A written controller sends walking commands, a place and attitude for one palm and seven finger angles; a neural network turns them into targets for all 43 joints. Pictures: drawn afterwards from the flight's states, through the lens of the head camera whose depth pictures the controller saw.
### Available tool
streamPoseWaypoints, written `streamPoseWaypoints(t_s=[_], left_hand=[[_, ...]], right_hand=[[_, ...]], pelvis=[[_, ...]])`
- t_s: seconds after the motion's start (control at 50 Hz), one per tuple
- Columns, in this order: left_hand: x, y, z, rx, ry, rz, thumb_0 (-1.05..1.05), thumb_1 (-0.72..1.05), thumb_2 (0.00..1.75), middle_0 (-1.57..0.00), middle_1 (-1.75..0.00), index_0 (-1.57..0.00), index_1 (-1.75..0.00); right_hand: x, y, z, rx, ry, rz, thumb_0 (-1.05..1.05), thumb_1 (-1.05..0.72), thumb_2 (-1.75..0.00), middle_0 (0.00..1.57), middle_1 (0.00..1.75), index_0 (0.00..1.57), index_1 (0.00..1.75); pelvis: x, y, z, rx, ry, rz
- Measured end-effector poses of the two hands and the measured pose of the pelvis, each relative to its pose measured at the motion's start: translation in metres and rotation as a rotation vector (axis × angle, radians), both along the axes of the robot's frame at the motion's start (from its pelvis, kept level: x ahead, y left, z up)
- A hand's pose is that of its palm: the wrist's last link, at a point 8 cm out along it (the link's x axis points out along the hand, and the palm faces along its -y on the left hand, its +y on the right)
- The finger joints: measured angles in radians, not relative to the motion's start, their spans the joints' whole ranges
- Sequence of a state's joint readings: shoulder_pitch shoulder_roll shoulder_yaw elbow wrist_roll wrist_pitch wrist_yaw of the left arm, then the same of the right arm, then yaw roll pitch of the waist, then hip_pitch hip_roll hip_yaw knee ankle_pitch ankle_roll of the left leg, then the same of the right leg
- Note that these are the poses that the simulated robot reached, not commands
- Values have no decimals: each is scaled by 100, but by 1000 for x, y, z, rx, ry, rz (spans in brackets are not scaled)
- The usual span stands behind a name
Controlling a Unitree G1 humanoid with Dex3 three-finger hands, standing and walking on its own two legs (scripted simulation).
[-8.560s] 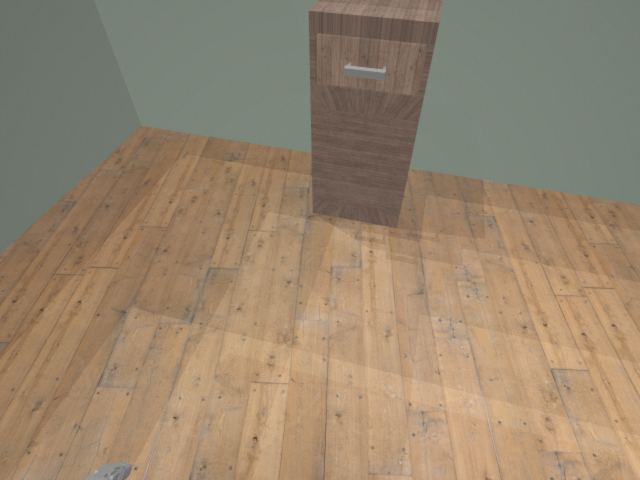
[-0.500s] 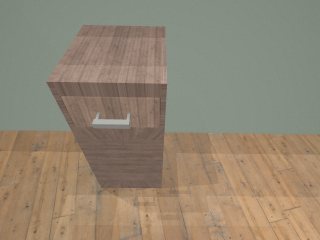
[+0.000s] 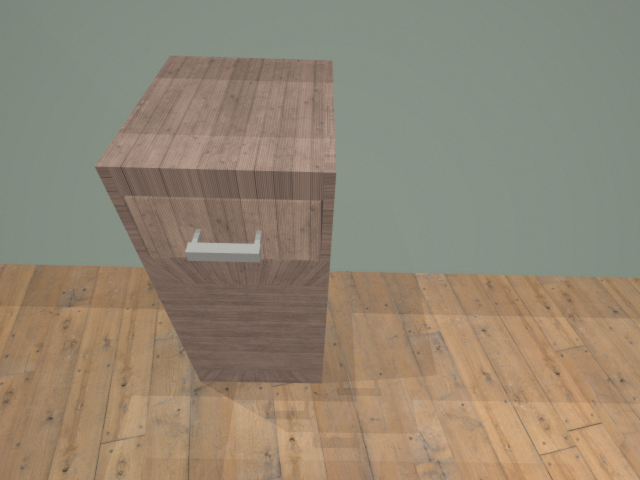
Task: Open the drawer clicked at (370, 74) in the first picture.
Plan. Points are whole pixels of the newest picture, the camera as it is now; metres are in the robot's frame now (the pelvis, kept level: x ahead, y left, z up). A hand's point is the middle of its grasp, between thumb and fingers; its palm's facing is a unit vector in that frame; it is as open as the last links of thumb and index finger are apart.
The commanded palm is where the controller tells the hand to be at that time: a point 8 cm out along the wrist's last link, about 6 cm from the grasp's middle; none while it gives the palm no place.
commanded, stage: look again from close up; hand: left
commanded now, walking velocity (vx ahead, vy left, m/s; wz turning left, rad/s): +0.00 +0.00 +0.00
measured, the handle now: (226, 243) +0.52 +0.21 -0.06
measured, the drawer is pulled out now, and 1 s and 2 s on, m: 0.00 0.00 0.00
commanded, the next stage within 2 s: raise the hand with hooked fingers in 0.28 s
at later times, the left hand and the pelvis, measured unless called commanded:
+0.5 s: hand out of the picture +0.05 +0.20 -0.12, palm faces -0.06 -0.90 -0.44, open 7.3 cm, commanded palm +0.10 +0.21 -0.05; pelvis -0.01 +0.00 +0.00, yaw -1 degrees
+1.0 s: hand (153, 439) +0.18 +0.22 -0.05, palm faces +0.05 -0.08 -1.00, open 9.7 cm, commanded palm +0.17 +0.21 +0.02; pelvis +0.01 -0.03 -0.05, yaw +2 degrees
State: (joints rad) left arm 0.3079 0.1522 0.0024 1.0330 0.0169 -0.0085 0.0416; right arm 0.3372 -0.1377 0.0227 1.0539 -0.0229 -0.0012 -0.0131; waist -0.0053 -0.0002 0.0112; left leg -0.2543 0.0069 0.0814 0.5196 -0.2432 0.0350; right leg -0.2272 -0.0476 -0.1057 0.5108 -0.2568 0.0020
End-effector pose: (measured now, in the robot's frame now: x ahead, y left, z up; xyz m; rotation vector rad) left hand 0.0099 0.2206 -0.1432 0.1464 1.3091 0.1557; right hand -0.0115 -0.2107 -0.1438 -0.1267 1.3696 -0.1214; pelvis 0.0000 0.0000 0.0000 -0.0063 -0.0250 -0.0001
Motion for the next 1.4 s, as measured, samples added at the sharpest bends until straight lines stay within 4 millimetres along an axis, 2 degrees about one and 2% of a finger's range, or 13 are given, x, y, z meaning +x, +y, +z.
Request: streamPoseWaypoints(t_s=[0.16, 0.4, 0.44, 0.54, 0.6, 0.66, 0.78, 0.86, 0.94, 1.02, 1.12, 1.28, 1.4], left_hand=[[-3, -3, 0, -11, 11, 1, 1, 92, 90, -19, -30, -20, -30], [-31, -17, -3, -49, 80, 15, 1, 91, 90, -20, -30, -20, -30], [-12, -10, 12, 26, -8, -89, 3, 92, 90, -20, -30, -21, -30], [72, 23, 94, 421, -442, -321, 6, 92, 88, -21, -33, -21, -33], [126, 15, 136, 698, -666, -554, 5, 86, 86, -20, -36, -21, -35], [157, -6, 156, 902, -818, -720, 3, 79, 84, -20, -39, -21, -39], [150, -39, 137, 967, -851, -902, 1, 64, 78, -21, -48, -22, -47], [128, -32, 127, 1040, -792, -932, 1, 53, 74, -23, -54, -24, -53], [130, -12, 136, 1150, -779, -906, 0, 43, 70, -25, -60, -26, -59], [153, -1, 156, 1211, -789, -841, 0, 33, 66, -26, -66, -27, -65], [185, -7, 173, 1158, -785, -844, 0, 22, 61, -26, -73, -27, -73], [213, -12, 189, 1116, -827, -953, 0, 4, 53, -28, -85, -29, -85], [231, 0, 206, 1176, -854, -904, 0, -10, 47, -29, -94, -30, -94]], right_hand=[[9, -8, 4, -22, -20, -1, 1, -92, -90, 20, 29, 20, 30], [10, -10, 8, -34, -7, 5, 1, -92, -90, 20, 29, 20, 30], [17, -14, 11, -61, -93, 3, 1, -93, -90, 20, 29, 20, 30], [71, -29, 22, -100, -460, -9, 2, -93, -90, 20, 29, 20, 30], [114, -36, 29, -100, -619, 58, 2, -92, -90, 20, 29, 20, 30], [156, -42, 39, -93, -705, 116, 1, -92, -90, 20, 29, 20, 30], [223, -39, 59, -69, -726, 206, 1, -91, -90, 20, 29, 20, 30], [257, -28, 61, -48, -732, 294, 1, -91, -90, 20, 29, 20, 30], [279, -14, 50, -15, -731, 350, 1, -91, -90, 20, 29, 20, 30], [281, -2, 36, 33, -703, 346, 1, -91, -90, 20, 29, 20, 30], [261, -1, 26, 68, -611, 295, 1, -91, -90, 20, 29, 20, 30], [226, -31, 17, 10, -472, 212, 1, -91, -90, 21, 30, 20, 30], [220, -51, 18, -42, -438, 161, 1, -91, -90, 20, 29, 20, 30]], pelvis=[[1, -1, 2, 1, -7, -5], [-2, 0, 4, -4, -6, -8], [-4, 1, 2, 2, -12, -26], [-8, 0, -7, 21, 13, 0], [-13, -1, -16, 23, 55, 23], [-14, -4, -23, 31, 94, 8], [-7, -15, -31, 51, 147, -32], [0, -23, -39, 46, 182, -20], [5, -29, -48, 33, 197, 10], [10, -32, -49, 23, 189, 29], [20, -33, -38, 28, 176, 23], [34, -29, -24, 30, 171, 4], [39, -23, -21, 26, 167, 7]])
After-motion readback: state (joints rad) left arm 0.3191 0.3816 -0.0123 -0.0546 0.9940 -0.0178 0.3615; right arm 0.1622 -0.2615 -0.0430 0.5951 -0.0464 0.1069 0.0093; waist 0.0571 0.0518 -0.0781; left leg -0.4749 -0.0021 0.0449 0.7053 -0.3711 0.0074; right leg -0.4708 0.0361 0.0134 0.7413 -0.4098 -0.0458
